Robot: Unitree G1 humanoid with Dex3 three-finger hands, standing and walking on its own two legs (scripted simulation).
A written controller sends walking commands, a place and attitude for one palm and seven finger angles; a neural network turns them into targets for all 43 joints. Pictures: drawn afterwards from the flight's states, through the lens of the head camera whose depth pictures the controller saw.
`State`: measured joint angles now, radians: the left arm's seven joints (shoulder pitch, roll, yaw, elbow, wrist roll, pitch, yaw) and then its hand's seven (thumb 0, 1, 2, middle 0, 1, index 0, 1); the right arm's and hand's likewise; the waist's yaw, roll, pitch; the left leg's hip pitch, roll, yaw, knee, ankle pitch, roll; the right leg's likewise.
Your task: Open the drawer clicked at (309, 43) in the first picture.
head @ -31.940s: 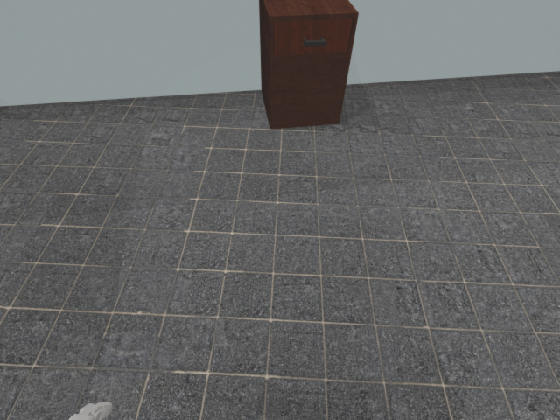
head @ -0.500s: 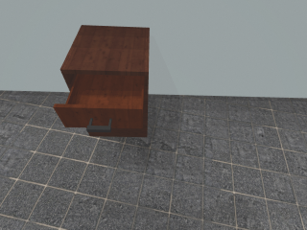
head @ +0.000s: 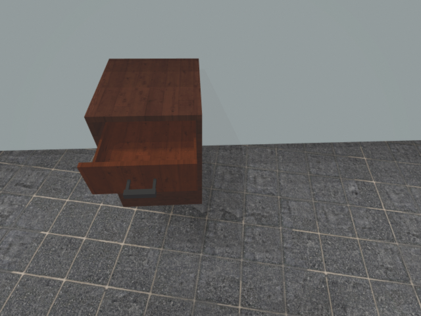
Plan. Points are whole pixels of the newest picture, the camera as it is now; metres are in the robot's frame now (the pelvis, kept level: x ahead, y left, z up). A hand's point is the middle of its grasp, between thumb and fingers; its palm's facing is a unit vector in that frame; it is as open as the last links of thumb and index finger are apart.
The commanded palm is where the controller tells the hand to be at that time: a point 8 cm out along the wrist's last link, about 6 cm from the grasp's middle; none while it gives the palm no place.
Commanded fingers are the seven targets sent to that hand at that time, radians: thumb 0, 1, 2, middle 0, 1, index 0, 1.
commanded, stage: let the arm hang, fingers relaxed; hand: left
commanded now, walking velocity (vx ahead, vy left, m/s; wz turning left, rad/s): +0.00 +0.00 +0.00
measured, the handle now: (140, 188) +0.55 +0.26 -0.25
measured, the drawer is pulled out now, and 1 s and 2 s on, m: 0.22 0.22 0.22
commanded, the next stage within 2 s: look to check the result in 0.08 s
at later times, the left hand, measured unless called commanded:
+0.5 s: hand out of the picture -0.03 +0.16 -0.18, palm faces +0.04 -0.99 -0.15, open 7.3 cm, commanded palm none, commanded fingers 0.00 0.90 0.90 -0.20 -0.30 -0.20 -0.30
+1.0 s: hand out of the picture -0.02 +0.14 -0.18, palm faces +0.03 -0.99 -0.15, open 7.3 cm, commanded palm none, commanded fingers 0.00 0.90 0.90 -0.20 -0.30 -0.20 -0.30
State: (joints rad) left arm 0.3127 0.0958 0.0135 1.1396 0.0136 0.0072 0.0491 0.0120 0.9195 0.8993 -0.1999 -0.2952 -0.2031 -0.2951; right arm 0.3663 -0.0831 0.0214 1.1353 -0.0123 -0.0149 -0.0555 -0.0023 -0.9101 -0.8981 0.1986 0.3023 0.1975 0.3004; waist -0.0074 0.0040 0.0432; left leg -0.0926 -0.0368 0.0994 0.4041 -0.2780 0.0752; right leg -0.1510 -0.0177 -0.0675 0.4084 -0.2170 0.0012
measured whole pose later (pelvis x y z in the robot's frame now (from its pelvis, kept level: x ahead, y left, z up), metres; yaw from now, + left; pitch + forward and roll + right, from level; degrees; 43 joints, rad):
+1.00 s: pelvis +0.00 +0.00 +0.00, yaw -1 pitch -2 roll +0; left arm 0.31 0.08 0.01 1.15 0.01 0.00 0.05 0.01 0.91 0.90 -0.20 -0.30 -0.20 -0.30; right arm 0.36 -0.09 0.01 1.14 -0.01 -0.02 -0.06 0.00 -0.91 -0.90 0.20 0.30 0.20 0.30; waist -0.01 0.01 0.07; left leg -0.10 -0.04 0.12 0.40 -0.28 0.07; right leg -0.17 -0.02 -0.05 0.43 -0.23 0.00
